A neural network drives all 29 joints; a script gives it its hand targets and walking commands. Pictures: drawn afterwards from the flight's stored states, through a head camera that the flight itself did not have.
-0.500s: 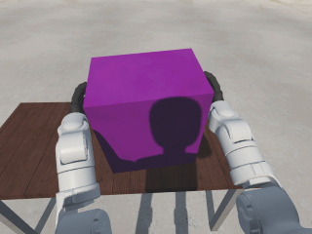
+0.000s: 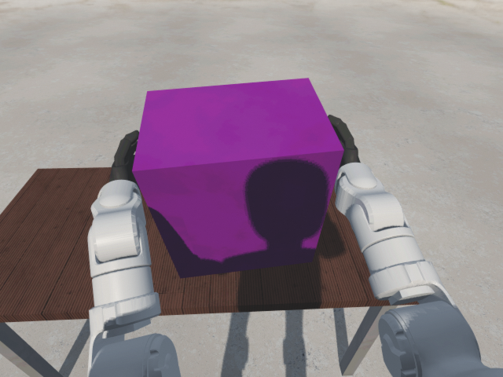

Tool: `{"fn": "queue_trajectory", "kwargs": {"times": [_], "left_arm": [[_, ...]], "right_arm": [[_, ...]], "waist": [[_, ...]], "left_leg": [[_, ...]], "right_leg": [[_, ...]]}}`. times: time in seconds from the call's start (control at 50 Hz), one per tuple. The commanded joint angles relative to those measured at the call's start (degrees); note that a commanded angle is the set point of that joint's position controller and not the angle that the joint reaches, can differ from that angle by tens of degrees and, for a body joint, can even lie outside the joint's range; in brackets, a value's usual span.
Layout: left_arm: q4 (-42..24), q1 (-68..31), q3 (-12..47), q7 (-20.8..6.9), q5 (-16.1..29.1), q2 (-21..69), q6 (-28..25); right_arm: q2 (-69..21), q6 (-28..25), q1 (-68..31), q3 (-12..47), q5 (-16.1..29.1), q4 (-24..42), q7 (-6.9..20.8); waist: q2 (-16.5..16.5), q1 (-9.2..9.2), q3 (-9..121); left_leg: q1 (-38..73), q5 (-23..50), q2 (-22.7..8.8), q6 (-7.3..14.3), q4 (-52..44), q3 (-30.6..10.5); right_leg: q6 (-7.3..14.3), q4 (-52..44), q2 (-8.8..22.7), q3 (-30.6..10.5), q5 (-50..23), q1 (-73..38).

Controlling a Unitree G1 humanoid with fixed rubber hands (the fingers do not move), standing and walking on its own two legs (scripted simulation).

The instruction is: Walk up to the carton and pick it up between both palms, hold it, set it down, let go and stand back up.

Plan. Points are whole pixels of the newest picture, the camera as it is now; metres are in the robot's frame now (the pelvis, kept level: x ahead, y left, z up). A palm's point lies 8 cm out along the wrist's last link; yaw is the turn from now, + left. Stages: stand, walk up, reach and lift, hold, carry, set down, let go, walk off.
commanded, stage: hold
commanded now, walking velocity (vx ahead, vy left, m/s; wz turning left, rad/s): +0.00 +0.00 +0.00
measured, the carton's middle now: (239, 186) +0.38 +0.01 +0.16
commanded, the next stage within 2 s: set down in 1.74 s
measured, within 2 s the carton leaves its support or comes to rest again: neither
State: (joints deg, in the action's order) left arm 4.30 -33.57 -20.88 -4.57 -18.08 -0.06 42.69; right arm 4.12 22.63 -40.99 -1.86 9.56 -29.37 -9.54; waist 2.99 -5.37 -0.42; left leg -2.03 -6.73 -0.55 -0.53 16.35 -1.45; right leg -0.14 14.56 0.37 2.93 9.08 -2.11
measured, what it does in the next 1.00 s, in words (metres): stands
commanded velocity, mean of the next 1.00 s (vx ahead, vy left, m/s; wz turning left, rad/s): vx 0.00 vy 0.00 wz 0.00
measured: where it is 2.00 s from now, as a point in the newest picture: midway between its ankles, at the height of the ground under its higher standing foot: outside the picture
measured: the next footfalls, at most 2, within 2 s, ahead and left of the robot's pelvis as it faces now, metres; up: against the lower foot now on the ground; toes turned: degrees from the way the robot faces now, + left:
none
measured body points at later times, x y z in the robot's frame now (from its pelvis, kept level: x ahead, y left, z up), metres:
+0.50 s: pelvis +0.00 +0.00 +0.00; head -0.04 +0.03 +0.45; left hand +0.37 +0.18 +0.18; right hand +0.38 -0.15 +0.20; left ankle +0.04 +0.12 -0.75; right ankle +0.00 -0.12 -0.75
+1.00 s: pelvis +0.00 +0.00 +0.00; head -0.04 +0.03 +0.45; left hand +0.37 +0.18 +0.18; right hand +0.38 -0.15 +0.19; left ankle +0.04 +0.12 -0.75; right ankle +0.00 -0.12 -0.75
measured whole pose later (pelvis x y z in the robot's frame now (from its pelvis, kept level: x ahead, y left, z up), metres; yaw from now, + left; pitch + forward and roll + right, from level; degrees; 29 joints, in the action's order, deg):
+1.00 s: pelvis +0.00 +0.00 +0.00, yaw +0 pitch -8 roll +0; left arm 1.9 -31.8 -20.2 -5.0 -18.7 0.2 43.8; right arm 4.3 22.9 -39.5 -0.8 10.8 -28.1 -9.9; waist 3.5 -5.4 -1.8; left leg -1.5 -7.4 -0.5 -0.5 17.0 -1.4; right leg -0.2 14.7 0.4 3.0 9.4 -2.9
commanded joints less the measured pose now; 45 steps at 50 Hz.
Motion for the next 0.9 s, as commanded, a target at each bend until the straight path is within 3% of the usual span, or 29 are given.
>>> {"fn": "queue_trajectory", "kwargs": {"times": [0.0, 0.04, 0.06, 0.08, 0.12, 0.16, 0.24, 0.26, 0.3, 0.32, 0.36, 0.38, 0.4, 0.42, 0.44, 0.46, 0.5, 0.54, 0.56, 0.58, 0.64, 0.66, 0.68, 0.7, 0.72, 0.74, 0.82, 0.86, 0.88], "left_arm": [[-2.20, -33.81, 24.99, -9.30, 8.42, 22.89, -3.12], [-7.72, -37.70, 25.99, -9.65, 8.61, 24.29, -4.13], [-6.89, -35.92, 28.97, -9.33, 9.81, 24.94, -4.21], [-6.37, -36.51, 27.05, -9.24, 9.76, 23.19, -4.47], [-7.34, -33.85, 26.32, -9.03, 9.15, 22.33, -3.73], [-5.90, -33.29, 26.38, -9.21, 8.11, 23.38, -3.08], [-5.09, -35.21, 25.85, -9.17, 9.01, 23.78, -3.46], [-8.56, -35.69, 27.71, -9.06, 9.70, 24.13, -3.90], [-11.96, -36.21, 28.91, -7.97, 10.44, 24.67, -4.43], [-7.96, -35.23, 28.32, -7.92, 9.62, 24.49, -3.70], [-4.97, -30.96, 26.78, -8.53, 9.12, 23.68, -2.95], [-11.63, -35.55, 30.74, -8.35, 10.69, 25.57, -4.13], [-11.94, -34.87, 31.50, -7.89, 10.75, 26.59, -4.04], [-7.52, -34.98, 29.06, -7.89, 9.71, 24.33, -3.51], [-8.11, -33.84, 29.94, -8.14, 10.73, 25.46, -3.44], [-9.17, -34.23, 32.06, -8.11, 11.03, 25.80, -3.65], [-8.54, -35.66, 28.55, -8.06, 10.45, 23.91, -3.92], [-9.23, -35.27, 29.37, -7.45, 10.86, 24.98, -4.31], [-5.15, -34.48, 28.10, -7.82, 9.39, 23.78, -3.57], [-5.32, -33.97, 27.02, -7.85, 9.54, 23.87, -3.95], [-13.80, -36.53, 30.09, -7.40, 10.36, 24.71, -4.29], [-6.95, -29.95, 29.05, -7.84, 9.10, 24.42, -3.03], [-7.80, -31.72, 28.72, -7.97, 9.70, 23.85, -2.87], [-5.55, -32.88, 26.59, -8.47, 8.35, 22.61, -2.67], [-7.60, -33.03, 26.97, -8.69, 8.11, 23.46, -2.96], [-5.16, -33.93, 26.41, -8.90, 7.89, 22.32, -3.10], [-13.99, -36.40, 31.60, -7.96, 12.44, 25.77, -4.49], [-7.17, -31.55, 26.39, -8.53, 8.49, 21.48, -3.10], [-6.78, -32.94, 25.99, -8.78, 7.50, 22.94, -2.52]], "right_arm": [[-28.12, -3.33, -35.77, 16.17, 4.73, 15.32, 6.29], [-28.15, -3.21, -34.89, 16.41, 4.59, 14.88, 6.57], [-28.28, -3.51, -32.80, 15.00, 4.03, 14.79, 6.67], [-28.29, -4.11, -35.60, 17.01, 4.81, 16.90, 6.74], [-28.95, -3.73, -32.88, 17.48, 5.19, 16.64, 6.55], [-28.41, -3.66, -33.91, 18.77, 6.46, 16.27, 6.46], [-28.52, -3.72, -34.26, 16.80, 5.66, 15.99, 6.99], [-29.72, -4.62, -34.37, 17.81, 5.88, 18.58, 7.14], [-29.50, -4.95, -37.98, 19.74, 7.78, 22.59, 6.88], [-28.43, -3.88, -34.87, 18.65, 6.67, 17.42, 6.88], [-27.93, -3.92, -35.12, 17.87, 6.46, 19.73, 6.83], [-28.89, -3.74, -31.82, 17.02, 5.85, 17.34, 6.83], [-28.19, -3.60, -32.76, 16.21, 6.93, 18.69, 7.13], [-27.61, -3.50, -33.63, 16.38, 5.72, 16.27, 7.45], [-26.42, -3.80, -33.45, 16.02, 5.04, 17.73, 7.42], [-25.20, -4.01, -34.55, 15.13, 5.24, 18.96, 7.13], [-28.44, -3.09, -33.24, 16.75, 5.58, 15.41, 7.46], [-28.93, -4.03, -34.64, 17.97, 6.40, 18.76, 7.51], [-28.06, -3.83, -35.86, 16.61, 5.98, 17.77, 7.47], [-28.30, -4.14, -35.96, 17.97, 5.29, 17.43, 7.26], [-28.66, -3.84, -33.73, 19.01, 6.91, 18.39, 7.32], [-26.94, -3.81, -32.48, 18.46, 6.16, 18.20, 6.99], [-26.84, -4.11, -34.40, 17.86, 6.39, 18.49, 6.70], [-26.72, -3.33, -35.03, 17.53, 5.70, 16.01, 6.61], [-28.29, -3.29, -32.86, 16.82, 5.79, 15.93, 7.00], [-27.94, -2.96, -32.60, 16.17, 4.92, 14.10, 6.94], [-29.12, -4.15, -34.01, 17.89, 7.14, 20.56, 7.00], [-27.99, -2.62, -31.76, 19.66, 6.91, 15.67, 6.45], [-27.76, -2.73, -32.08, 17.91, 6.30, 13.95, 6.74]], "waist": [[-3.74, -0.81, 17.24], [-3.51, -0.69, 20.63], [-3.81, -2.74, 19.30], [-3.12, -0.79, 20.94], [-4.99, -0.04, 20.86], [-5.08, 0.04, 16.91], [-3.64, -0.37, 17.27], [-4.78, -0.80, 20.83], [-7.05, 0.82, 24.95], [-4.72, 0.09, 20.29], [-4.03, 0.50, 18.18], [-5.32, -2.12, 20.27], [-7.12, -1.44, 20.80], [-5.40, -0.70, 17.41], [-4.08, -1.33, 19.79], [-5.91, -3.08, 21.52], [-4.38, -1.14, 18.63], [-4.35, 0.20, 22.66], [-2.29, 0.16, 18.49], [-3.52, 0.93, 20.14], [-5.60, -0.05, 26.28], [-2.99, -0.32, 20.81], [-5.12, -0.55, 20.24], [-2.41, -0.13, 16.09], [-5.21, 0.01, 16.75], [-3.59, -0.52, 14.47], [-5.71, -1.45, 25.10], [-2.51, 0.45, 17.56], [-4.41, 0.15, 15.50]], "left_leg": [[5.97, 8.87, 3.60, 0.28, -0.51, 4.42], [7.72, 9.10, 3.07, -0.15, -0.49, 3.94], [7.22, 9.32, 3.16, -0.66, -0.29, 3.96], [6.93, 9.09, 3.38, -0.02, 0.19, 3.95], [8.40, 12.84, 3.75, -0.33, 0.59, 4.20], [7.38, 14.31, 3.25, -1.17, 1.00, 4.30], [5.32, 7.67, 3.03, -0.17, -0.57, 4.40], [6.68, 11.20, 3.50, -0.70, 0.36, 4.25], [10.01, 17.11, 3.50, -1.53, 2.14, 3.69], [8.46, 13.96, 3.35, -1.21, 1.30, 3.93], [6.04, 9.83, 3.17, -0.66, -0.04, 4.13], [9.15, 11.77, 3.08, -1.57, 0.38, 3.68], [9.03, 13.28, 2.68, -2.01, 0.86, 3.27], [7.87, 11.70, 2.58, -1.42, 0.40, 3.25], [8.55, 11.23, 2.66, -1.49, 0.23, 3.38], [9.75, 10.88, 2.43, -2.08, 0.94, 3.05], [6.91, 7.63, 2.73, -1.05, -0.13, 3.63], [7.05, 10.68, 3.06, -0.88, 0.29, 4.01], [5.96, 9.06, 2.69, -0.70, 0.01, 4.28], [5.39, 8.75, 3.27, -0.09, -0.15, 4.03], [11.42, 17.05, 3.05, -1.94, 1.88, 3.49], [9.50, 16.76, 2.66, -1.42, 1.79, 3.18], [9.30, 15.36, 3.39, -1.51, 1.55, 3.76], [7.00, 10.22, 3.32, -0.35, 0.31, 3.90], [5.75, 8.67, 2.87, -0.78, -0.45, 3.99], [4.66, 6.69, 3.39, -0.27, -0.87, 4.40], [9.39, 15.55, 3.13, -1.57, 1.89, 3.58], [8.09, 14.51, 3.14, -0.98, 1.06, 4.01], [7.49, 12.62, 2.95, -0.99, 0.06, 4.07]], "right_leg": [[-1.82, -1.28, -2.06, 1.63, -10.71, -2.76], [-1.60, -0.91, -2.76, 1.86, -8.83, -2.57], [-1.66, -1.02, -2.73, 2.30, -8.93, -1.90], [-1.49, -0.86, -2.71, 2.11, -8.66, -2.84], [-1.43, -0.77, -2.65, 1.45, -12.69, -2.95], [-1.44, -0.55, -3.09, 2.61, -12.33, -4.53], [-1.10, -1.54, -2.67, 2.98, -6.76, -2.44], [-1.05, -0.74, -2.57, 2.30, -9.86, -3.16], [-1.21, 0.24, -3.50, 2.55, -13.29, -3.78], [-1.55, -0.61, -3.45, 2.86, -10.16, -2.41], [-1.32, -0.96, -2.96, 2.53, -8.32, -4.74], [-1.05, -0.51, -3.20, 2.52, -8.96, -1.63], [-0.78, -1.16, -3.14, 2.49, -9.28, -1.71], [-0.78, -1.00, -3.50, 3.16, -6.09, 0.62], [-0.81, -0.92, -3.44, 2.83, -7.21, -0.97], [-0.68, -1.37, -3.53, 3.00, -7.41, -0.33], [-0.72, -0.75, -2.54, 2.29, -5.50, 0.06], [-1.16, -0.56, -2.73, 2.12, -8.50, -2.87], [-1.53, -0.78, -2.93, 2.34, -7.42, -2.25], [-1.10, -0.72, -3.05, 1.79, -7.39, -3.34], [-1.23, 0.52, -3.64, 1.94, -12.96, -3.49], [-1.49, -0.58, -3.42, 2.17, -14.28, -3.68], [-1.25, -0.41, -3.04, 2.63, -13.05, -3.42], [-1.53, -0.87, -2.73, 2.32, -9.15, -2.45], [-1.08, -1.09, -2.42, 2.72, -7.00, -3.21], [-1.08, -1.11, -2.32, 2.60, -6.13, -2.62], [-1.44, -0.03, -2.94, 2.72, -14.20, -4.27], [-1.69, -0.25, -2.97, 2.14, -13.81, -4.33], [-1.33, -0.38, -3.22, 2.57, -10.02, -2.32]]}}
